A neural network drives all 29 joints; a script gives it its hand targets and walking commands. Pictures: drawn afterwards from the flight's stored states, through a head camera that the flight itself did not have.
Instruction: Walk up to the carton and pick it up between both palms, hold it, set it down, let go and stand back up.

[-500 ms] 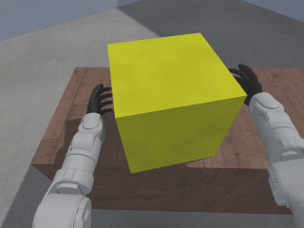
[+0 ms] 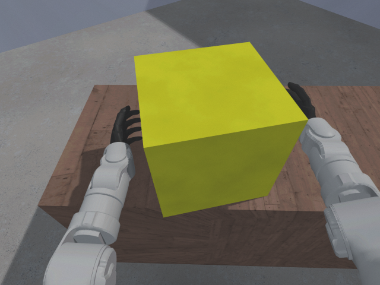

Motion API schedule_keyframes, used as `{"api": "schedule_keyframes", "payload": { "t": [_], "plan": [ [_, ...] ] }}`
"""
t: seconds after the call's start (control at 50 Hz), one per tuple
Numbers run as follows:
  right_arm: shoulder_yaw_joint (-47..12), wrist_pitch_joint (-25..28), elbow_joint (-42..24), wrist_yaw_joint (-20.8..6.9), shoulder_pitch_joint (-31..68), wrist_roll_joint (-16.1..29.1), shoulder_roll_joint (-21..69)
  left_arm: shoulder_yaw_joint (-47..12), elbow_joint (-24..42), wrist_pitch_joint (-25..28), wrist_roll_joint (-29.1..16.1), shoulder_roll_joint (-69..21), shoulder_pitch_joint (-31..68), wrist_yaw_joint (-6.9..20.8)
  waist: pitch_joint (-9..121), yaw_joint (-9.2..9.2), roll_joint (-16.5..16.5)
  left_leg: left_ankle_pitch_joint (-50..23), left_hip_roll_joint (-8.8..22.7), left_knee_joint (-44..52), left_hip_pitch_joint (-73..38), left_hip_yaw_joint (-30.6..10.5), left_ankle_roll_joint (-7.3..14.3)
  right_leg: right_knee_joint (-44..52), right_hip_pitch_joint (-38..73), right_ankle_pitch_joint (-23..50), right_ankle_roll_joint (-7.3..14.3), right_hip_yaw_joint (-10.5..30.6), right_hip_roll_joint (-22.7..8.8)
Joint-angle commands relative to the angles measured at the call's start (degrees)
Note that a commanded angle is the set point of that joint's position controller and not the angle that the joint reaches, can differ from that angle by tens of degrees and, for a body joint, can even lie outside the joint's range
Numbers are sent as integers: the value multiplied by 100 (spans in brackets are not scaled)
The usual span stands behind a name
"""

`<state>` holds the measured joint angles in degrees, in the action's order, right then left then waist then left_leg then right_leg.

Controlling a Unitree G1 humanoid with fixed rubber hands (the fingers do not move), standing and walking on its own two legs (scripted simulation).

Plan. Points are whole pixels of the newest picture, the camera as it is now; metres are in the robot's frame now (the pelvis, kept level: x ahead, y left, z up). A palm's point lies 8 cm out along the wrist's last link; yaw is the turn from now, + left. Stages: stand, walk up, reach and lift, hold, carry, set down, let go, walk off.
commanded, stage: reach and lift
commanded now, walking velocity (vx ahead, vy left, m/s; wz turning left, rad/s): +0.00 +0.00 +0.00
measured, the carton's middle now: (205, 131) +0.49 -0.02 +0.04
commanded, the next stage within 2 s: none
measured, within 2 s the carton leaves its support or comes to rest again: leaves its support in 1.62 s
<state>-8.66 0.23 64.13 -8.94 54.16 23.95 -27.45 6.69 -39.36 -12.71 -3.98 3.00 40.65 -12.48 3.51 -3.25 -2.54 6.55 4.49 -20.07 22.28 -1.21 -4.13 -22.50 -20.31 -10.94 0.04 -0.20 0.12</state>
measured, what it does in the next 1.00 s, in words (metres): stands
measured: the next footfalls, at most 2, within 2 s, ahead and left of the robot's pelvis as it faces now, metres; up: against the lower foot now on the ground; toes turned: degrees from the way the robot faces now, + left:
none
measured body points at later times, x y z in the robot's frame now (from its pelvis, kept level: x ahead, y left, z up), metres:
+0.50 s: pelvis +0.00 +0.00 +0.00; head +0.05 -0.02 +0.45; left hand +0.42 +0.17 +0.09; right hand +0.47 -0.22 +0.12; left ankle +0.03 +0.17 -0.74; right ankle -0.01 -0.12 -0.74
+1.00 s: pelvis +0.00 +0.00 +0.00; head +0.05 -0.02 +0.45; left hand +0.42 +0.17 +0.09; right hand +0.47 -0.22 +0.12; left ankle +0.03 +0.17 -0.74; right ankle +0.00 -0.12 -0.74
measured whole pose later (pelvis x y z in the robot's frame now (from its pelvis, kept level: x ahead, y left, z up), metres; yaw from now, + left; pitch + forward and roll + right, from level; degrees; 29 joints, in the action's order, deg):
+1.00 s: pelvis +0.00 +0.00 +0.00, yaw +0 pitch +9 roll +0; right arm -8.7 1.0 64.1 -8.4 53.7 23.9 -26.8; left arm 6.7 -40.0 -8.9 -4.0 2.5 39.0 -13.2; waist 4.4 -3.2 -2.5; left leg 6.5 4.6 -19.7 22.3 -1.2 -4.2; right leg -22.5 -20.5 -11.0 0.0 -0.1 0.2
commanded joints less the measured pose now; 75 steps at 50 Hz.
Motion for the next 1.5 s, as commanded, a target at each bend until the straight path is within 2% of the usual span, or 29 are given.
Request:
{"api": "schedule_keyframes", "payload": {
  "t": [0.0, 0.02, 0.72, 1.0, 1.18, 1.22, 1.26, 1.3, 1.32, 1.4, 1.48],
  "plan": [
    [244, 385, -456, 20, 2485, -334, -255, 12, 1064, 407, 245, -206, 2053, 17, 3570, -592, 591, -1811, -303, -356, -1739, 478, 110, 374, -149, 1749, 12, -297, 610],
    [290, 381, -432, 26, 2487, -361, -247, -9, 1084, 411, 244, -230, 2078, 19, 3609, -544, 562, -1843, -300, -364, -1754, 462, 93, 384, -169, 1755, 19, -305, 610],
    [359, 498, -690, 73, 2542, -568, 373, 44, 887, 805, 385, -578, 2120, 116, 3674, -581, 778, -1880, -322, -327, -1536, 487, 168, 320, 5, 2142, -71, -248, 533],
    [351, 593, -917, 67, 2570, -584, 613, -28, 1081, 904, 408, -813, 2157, 155, 3868, -574, 811, -1993, -334, -328, -1541, 469, 153, 264, 192, 2436, -92, -261, 537],
    [95, 670, -1315, 25, 2542, -787, 1386, -382, 1346, 868, 495, -1525, 2229, 434, 3838, -406, 863, -2185, -393, -232, -1698, 433, 125, 291, 598, 3028, -161, -244, 507],
    [-39, 659, -1440, -29, 2508, -908, 1856, -519, 1392, 839, 571, -1922, 2245, 593, 3806, -342, 929, -2227, -423, -196, -1735, 425, 134, 306, 741, 3242, -191, -231, 487],
    [-132, 637, -1625, -121, 2497, -1129, 2637, -576, 1304, 802, 747, -2447, 2322, 863, 3700, -260, 1039, -2119, -494, -130, -1703, 436, 172, 311, 991, 3463, -261, -195, 422],
    [-212, 614, -1890, -218, 2451, -1365, 3427, -746, 1329, 764, 873, -3000, 2414, 1163, 3637, -108, 1195, -2027, -553, -53, -1681, 418, 206, 287, 1300, 3819, -339, -177, 353],
    [-237, 594, -1959, -214, 2313, -1405, 3536, -846, 1449, 759, 853, -3029, 2435, 1221, 3672, -31, 1212, -2013, -569, -30, -1660, 412, 218, 254, 1459, 4019, -365, -157, 327],
    [-359, 523, -2271, -187, 2259, -1357, 3790, -1113, 1889, 751, 771, -3066, 2739, 1300, 3759, 67, 1134, -2019, -612, 0, -1700, 385, 220, 163, 1789, 4318, -401, -117, 288],
    [-372, 385, -2491, -140, 2273, -1239, 3829, -1332, 2222, 649, 683, -3049, 2932, 1297, 3775, 172, 941, -2057, -615, -20, -1839, 305, 189, 175, 1824, 4250, -358, -88, 308]
  ]
}}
